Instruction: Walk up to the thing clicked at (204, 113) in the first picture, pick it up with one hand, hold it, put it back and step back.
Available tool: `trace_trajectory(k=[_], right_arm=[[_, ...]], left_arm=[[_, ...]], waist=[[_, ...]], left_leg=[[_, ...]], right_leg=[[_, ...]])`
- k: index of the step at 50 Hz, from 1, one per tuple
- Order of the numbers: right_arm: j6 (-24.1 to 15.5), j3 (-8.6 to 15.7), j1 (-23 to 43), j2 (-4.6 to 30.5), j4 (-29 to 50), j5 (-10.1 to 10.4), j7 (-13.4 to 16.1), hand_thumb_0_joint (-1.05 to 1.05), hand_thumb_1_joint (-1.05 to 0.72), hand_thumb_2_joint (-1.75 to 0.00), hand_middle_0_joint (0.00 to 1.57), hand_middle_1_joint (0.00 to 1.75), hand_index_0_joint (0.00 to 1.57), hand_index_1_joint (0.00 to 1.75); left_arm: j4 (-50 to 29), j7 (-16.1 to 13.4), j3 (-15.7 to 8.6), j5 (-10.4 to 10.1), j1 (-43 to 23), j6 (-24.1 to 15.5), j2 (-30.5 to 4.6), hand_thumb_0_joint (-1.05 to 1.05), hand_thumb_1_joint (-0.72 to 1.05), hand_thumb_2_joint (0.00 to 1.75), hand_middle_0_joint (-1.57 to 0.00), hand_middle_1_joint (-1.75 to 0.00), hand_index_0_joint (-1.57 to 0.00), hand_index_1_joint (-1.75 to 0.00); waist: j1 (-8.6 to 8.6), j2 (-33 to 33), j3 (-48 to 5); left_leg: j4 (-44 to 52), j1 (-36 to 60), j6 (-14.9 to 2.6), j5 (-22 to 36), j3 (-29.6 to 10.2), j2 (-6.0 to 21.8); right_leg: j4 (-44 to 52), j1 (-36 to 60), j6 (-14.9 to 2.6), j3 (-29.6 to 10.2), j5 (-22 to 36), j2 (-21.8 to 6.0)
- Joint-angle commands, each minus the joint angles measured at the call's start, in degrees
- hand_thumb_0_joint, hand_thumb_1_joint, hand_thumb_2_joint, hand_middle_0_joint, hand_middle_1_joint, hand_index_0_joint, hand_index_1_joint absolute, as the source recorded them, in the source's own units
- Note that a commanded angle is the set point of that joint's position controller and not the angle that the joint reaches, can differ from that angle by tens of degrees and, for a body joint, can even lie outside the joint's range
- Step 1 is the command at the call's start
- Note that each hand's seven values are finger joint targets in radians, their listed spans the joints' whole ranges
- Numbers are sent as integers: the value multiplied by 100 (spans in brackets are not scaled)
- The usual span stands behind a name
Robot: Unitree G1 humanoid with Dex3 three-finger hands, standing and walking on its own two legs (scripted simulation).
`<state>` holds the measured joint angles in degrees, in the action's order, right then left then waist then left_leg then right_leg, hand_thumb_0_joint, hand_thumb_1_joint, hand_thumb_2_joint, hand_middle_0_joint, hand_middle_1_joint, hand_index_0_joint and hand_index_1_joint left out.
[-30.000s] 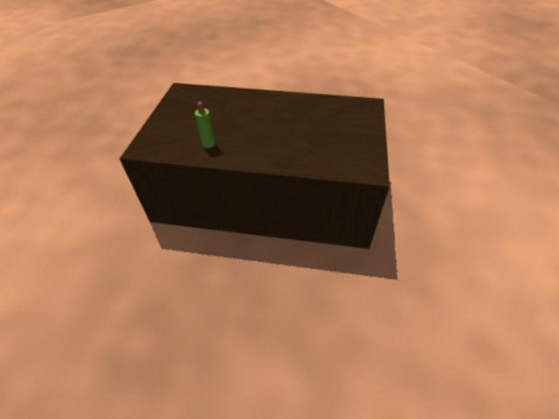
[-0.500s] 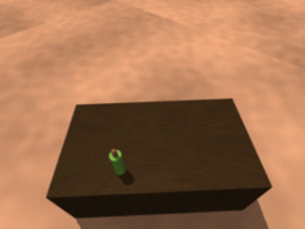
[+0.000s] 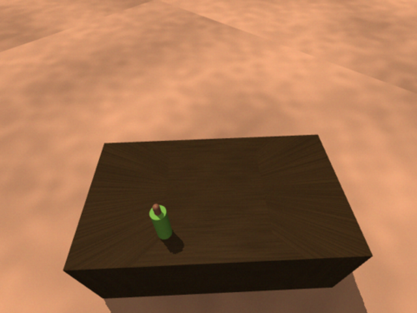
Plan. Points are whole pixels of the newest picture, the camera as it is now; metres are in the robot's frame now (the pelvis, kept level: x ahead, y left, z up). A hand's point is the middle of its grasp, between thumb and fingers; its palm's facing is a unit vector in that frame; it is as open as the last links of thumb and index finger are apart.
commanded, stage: stand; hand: left
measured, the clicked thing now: (160, 220) +0.46 +0.18 -0.30
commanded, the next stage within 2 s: step back in 0.58 s
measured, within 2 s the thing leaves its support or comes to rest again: neither
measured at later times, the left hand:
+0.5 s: hand out of the picture +0.07 +0.25 -0.16, palm faces -0.03 -0.94 -0.34, open 7.4 cm
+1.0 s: hand out of the picture +0.08 +0.31 -0.19, palm faces +0.00 -0.92 -0.38, open 7.4 cm
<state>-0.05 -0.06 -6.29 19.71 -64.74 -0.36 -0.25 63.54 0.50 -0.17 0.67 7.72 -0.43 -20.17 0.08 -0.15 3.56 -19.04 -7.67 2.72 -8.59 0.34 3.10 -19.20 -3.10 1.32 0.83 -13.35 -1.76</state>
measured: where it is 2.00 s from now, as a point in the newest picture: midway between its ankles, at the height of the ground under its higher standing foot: outside the picture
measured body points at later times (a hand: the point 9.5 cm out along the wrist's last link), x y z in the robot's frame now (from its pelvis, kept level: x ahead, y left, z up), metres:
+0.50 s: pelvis +0.00 +0.00 +0.00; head +0.02 +0.00 +0.45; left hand +0.07 +0.30 -0.13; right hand +0.07 -0.30 -0.13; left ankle +0.02 +0.15 -0.75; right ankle -0.03 -0.13 -0.75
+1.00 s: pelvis -0.06 +0.04 -0.03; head +0.01 +0.06 +0.41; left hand +0.08 +0.36 -0.16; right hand +0.03 -0.29 -0.14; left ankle -0.04 +0.14 -0.75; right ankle -0.05 -0.12 -0.72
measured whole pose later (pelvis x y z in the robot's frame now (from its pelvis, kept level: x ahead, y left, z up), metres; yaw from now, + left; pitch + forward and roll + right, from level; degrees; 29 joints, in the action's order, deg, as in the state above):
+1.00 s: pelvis -0.06 +0.04 -0.03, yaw +1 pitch -2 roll +0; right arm 1.6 3.4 -7.6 22.4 -54.1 -0.6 -0.9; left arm 51.1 -1.0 -3.5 0.7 1.2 3.8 -23.7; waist -0.5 2.6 11.1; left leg -42.1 -19.3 -1.6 -21.1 -0.8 -1.6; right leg -53.0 -23.3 -0.8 -6.9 -30.1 0.4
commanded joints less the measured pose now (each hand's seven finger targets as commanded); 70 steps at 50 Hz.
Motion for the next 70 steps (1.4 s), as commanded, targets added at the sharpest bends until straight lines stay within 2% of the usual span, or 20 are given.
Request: trace_trajectory(k=[1,28,29,32,38,42,44,45,46,47,48,49,53,58,62,65,66,67,68,70], right_arm=[[-117,244,190,1219,330,-24,63,0,-90,-90,20,30,20,30],[-116,252,201,1253,323,-23,61,0,-90,-90,20,30,20,30],[-35,398,346,1563,457,11,34,0,-90,-90,20,30,20,30],[34,431,175,1436,669,105,33,0,-90,-90,20,30,20,30],[198,550,201,1442,1067,80,24,0,-90,-90,20,30,20,30],[307,609,-301,1332,1221,50,-53,0,-90,-90,20,30,20,30],[230,619,-615,1340,1219,106,-55,0,-90,-90,20,30,20,30],[157,632,-759,1377,1174,64,-32,0,-90,-90,20,30,20,30],[100,699,-721,1595,1190,-34,4,0,-90,-90,20,30,20,30],[33,776,-685,1987,1300,-171,21,0,-90,-90,20,30,20,30],[8,823,-693,2241,1370,-101,30,0,-90,-90,20,30,20,30],[12,851,-507,2349,1495,-75,50,0,-90,-90,20,30,20,30],[5,693,110,1665,1776,-102,229,0,-90,-90,20,30,20,30],[17,701,-427,1653,1815,-109,239,0,-90,-90,20,30,20,30],[92,686,-185,1755,1953,-118,202,0,-90,-90,20,30,20,30],[167,607,-29,1593,1962,-7,135,0,-90,-90,20,30,20,30],[169,534,-126,1309,2024,23,125,0,-90,-90,20,30,20,30],[195,579,135,1307,2027,34,202,0,-90,-90,20,30,20,30],[226,645,11,1502,1908,-8,217,0,-90,-90,20,30,20,30],[208,602,-454,1453,1693,98,196,0,-90,-90,20,30,20,30]], left_arm=[[-326,-106,-245,-13,-119,-98,-1203,0,90,90,-20,-30,-20,-30],[-323,-101,-256,-11,-114,-99,-1245,0,90,90,-20,-30,-20,-30],[-434,-139,-520,-118,-182,-22,-1615,0,90,90,-20,-30,-20,-30],[-673,-174,-557,-156,-68,33,-1466,0,90,90,-20,-30,-20,-30],[-1180,-148,-634,-54,-345,184,-1616,0,90,90,-20,-30,-20,-30],[-1572,-165,-708,121,-891,174,-1883,0,90,90,-20,-30,-20,-30],[-1693,-185,-646,114,-1037,174,-1735,0,90,90,-20,-30,-20,-30],[-1724,-183,-618,67,-1013,203,-1664,0,90,90,-20,-30,-20,-30],[-1757,-180,-593,-1,-834,268,-1430,0,90,90,-20,-30,-20,-30],[-1852,-208,-535,-65,-695,318,-1051,0,90,90,-20,-30,-20,-30],[-1802,-268,-562,-30,-433,362,-1147,0,90,90,-20,-30,-20,-30],[-1732,-327,-558,-18,-332,369,-1172,0,90,90,-20,-30,-20,-30],[-1544,-295,-614,-57,64,333,-1347,0,90,90,-20,-30,-20,-30],[-1795,-183,-655,4,-167,268,-1235,0,90,90,-20,-30,-20,-30],[-1700,-120,-686,39,265,202,-1129,0,90,90,-20,-30,-20,-30],[-1481,-124,-771,147,842,128,-1293,0,90,90,-20,-30,-20,-30],[-1633,-119,-881,192,666,83,-1746,0,90,90,-20,-30,-20,-30],[-1798,-105,-957,122,301,111,-2227,0,90,90,-20,-30,-20,-30],[-2010,-120,-922,152,-59,68,-2101,0,90,90,-20,-30,-20,-30],[-2089,-169,-782,61,-516,72,-1583,0,90,90,-20,-30,-20,-30]], waist=[[-22,1,-369],[-17,-26,-392],[-21,-66,124],[-41,-66,-606],[-27,442,-744],[-202,1277,-441],[-316,1254,-451],[-340,950,-572],[-286,-80,-514],[-200,-1286,-415],[-196,-880,-805],[-188,-1012,-985],[158,-846,-695],[-212,-717,-660],[-118,-947,-893],[173,-534,-835],[61,731,-607],[276,1534,-320],[141,1241,-69],[-206,580,5]], left_leg=[[163,318,-270,835,-374,482],[170,312,-296,723,-373,487],[-401,-137,-464,1822,-453,397],[-909,15,-631,2478,-362,418],[-2057,-391,-661,983,-166,-63],[-3719,-761,-603,-2342,-426,-462],[-2628,-874,-592,-1727,-311,-307],[-1653,-739,-562,-386,-157,-259],[-794,-656,-653,1404,-838,270],[-461,-94,-946,3022,-2340,1109],[-598,61,-1513,3854,-2618,1611],[-484,53,-1662,3601,-2949,1810],[-851,203,-1620,2697,-1622,1197],[-909,538,-1748,2593,-1389,1229],[-1079,47,-1528,1445,-1271,1098],[-1541,-1297,-898,189,-951,705],[-2447,-2250,-495,-1128,-624,-143],[-3909,-2006,-327,-2766,-489,-864],[-4854,-1791,-274,-2736,-971,-757],[-5055,-1805,-291,-1977,-1116,-933]], right_leg=[[409,-376,-207,-358,888,-586],[423,-332,-210,-377,809,-600],[-158,-646,-254,-378,1904,-487],[-671,-429,-426,-243,2343,-465],[-750,-1081,-1011,-832,1769,-959],[-583,-1832,-1692,-1392,2049,-1892],[-1180,-1399,-1270,-1011,2101,-1459],[-1744,-1196,-963,-723,1884,-1112],[-2740,-1396,-634,-350,1026,-420],[-3747,-2429,-376,-392,-1547,582],[-4420,-2407,-367,-953,-2465,795],[-4888,-2477,-358,-1371,-2627,904],[-5279,-2702,-182,-1237,-1689,633],[-3935,-2424,37,-855,-1681,529],[-2011,-1424,-101,-323,-1159,333],[-654,-214,-439,-592,107,25],[-289,-169,-872,-2277,197,-1019],[209,-1444,-1899,-3252,580,-2110],[224,-1959,-2060,-3391,785,-2235],[-265,-1725,-1463,-1809,1585,-1262]])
